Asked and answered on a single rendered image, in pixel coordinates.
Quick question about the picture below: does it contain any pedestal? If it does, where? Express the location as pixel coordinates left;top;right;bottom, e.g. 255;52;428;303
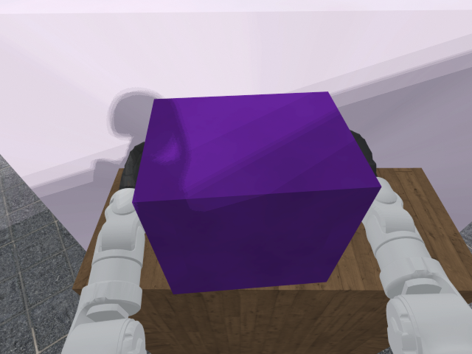
72;168;472;354

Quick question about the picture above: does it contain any right robot hand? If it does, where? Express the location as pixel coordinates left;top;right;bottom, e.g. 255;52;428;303
350;130;378;177

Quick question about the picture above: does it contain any left robot forearm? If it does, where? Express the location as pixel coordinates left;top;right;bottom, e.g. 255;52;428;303
61;188;145;354

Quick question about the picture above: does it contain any left robot hand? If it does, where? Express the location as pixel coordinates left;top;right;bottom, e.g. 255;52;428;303
119;142;145;190

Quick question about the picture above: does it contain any carton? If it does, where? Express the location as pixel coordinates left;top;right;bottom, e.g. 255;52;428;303
132;91;381;294

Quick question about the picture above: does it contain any right robot forearm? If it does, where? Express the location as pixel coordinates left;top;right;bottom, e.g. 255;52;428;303
362;177;472;313

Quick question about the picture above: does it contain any right robot upper arm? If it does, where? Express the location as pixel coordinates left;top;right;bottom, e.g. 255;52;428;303
386;294;472;354

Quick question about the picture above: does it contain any left robot upper arm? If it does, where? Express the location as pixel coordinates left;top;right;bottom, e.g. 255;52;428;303
63;318;147;354

